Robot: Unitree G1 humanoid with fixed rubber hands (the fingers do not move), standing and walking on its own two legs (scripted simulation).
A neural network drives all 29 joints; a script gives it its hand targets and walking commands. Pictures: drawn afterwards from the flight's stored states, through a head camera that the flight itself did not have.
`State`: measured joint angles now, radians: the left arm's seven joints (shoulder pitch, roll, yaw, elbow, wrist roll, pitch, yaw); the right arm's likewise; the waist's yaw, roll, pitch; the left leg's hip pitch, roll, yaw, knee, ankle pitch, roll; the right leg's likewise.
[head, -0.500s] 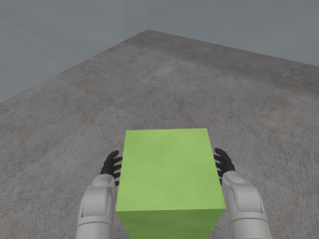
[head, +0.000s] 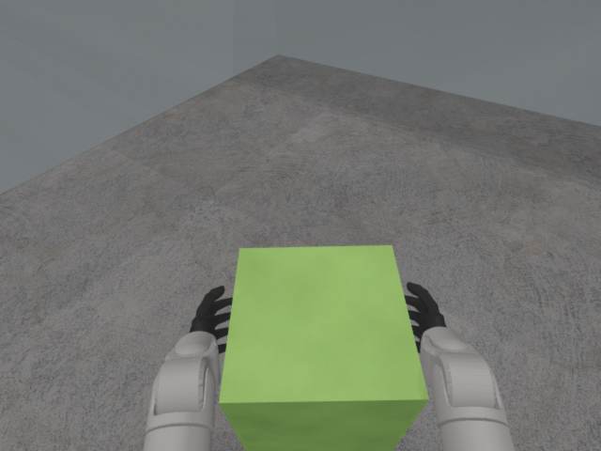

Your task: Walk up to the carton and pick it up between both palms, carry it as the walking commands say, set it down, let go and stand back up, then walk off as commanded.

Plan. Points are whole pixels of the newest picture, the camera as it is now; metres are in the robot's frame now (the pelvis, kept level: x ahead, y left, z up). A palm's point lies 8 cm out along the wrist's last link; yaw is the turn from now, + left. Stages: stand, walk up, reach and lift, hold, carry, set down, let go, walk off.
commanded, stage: hold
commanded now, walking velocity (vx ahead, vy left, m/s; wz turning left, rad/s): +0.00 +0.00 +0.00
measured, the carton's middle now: (317, 356) +0.27 +0.00 -0.02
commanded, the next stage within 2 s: carry in 0.12 s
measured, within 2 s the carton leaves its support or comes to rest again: neither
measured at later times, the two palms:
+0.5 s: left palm (157, 366) +0.22 +0.19 +0.06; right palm (402, 345) +0.24 -0.11 +0.05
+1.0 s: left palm (85, 439) +0.14 +0.24 +0.07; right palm (376, 419) +0.15 -0.06 +0.06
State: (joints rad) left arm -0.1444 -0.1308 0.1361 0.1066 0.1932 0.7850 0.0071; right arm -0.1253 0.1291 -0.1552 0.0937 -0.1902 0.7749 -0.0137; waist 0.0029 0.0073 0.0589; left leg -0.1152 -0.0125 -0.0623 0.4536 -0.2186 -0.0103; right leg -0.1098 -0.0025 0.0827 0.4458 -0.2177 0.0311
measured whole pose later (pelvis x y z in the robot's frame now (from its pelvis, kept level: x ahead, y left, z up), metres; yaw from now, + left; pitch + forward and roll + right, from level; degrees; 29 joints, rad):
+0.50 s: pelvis -0.02 +0.03 -0.03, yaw +2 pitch +2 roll +0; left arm -0.07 -0.13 0.10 -0.25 0.07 1.06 0.11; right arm -0.10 0.13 -0.09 -0.22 -0.07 1.06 -0.12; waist 0.01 0.02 -0.15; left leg -0.47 -0.06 -0.03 0.74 -0.30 0.04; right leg -0.45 -0.05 0.06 0.75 -0.37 0.04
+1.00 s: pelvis -0.07 +0.09 -0.02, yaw +5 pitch +3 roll +1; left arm 0.03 -0.13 0.03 -0.41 0.03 1.20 0.14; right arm 0.06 0.13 -0.07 -0.46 -0.04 1.21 -0.15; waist -0.02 0.02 -0.17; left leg -0.54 0.00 0.07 0.82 -0.35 0.01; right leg -0.42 -0.11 -0.11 0.68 -0.29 0.01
